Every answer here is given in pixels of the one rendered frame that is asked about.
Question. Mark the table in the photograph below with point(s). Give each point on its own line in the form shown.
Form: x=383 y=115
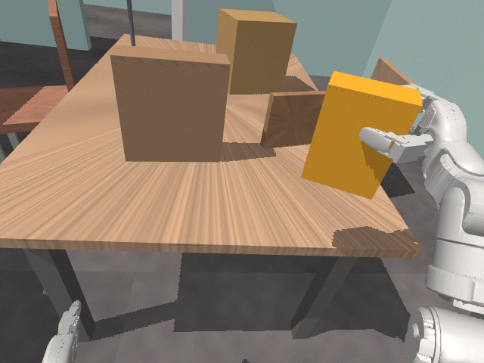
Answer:
x=67 y=186

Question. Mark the right robot arm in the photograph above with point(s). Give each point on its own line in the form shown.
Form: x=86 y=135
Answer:
x=454 y=177

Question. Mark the right robot hand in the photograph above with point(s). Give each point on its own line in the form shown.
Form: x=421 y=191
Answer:
x=442 y=121

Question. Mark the left robot hand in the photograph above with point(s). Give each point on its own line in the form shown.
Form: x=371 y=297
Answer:
x=62 y=348

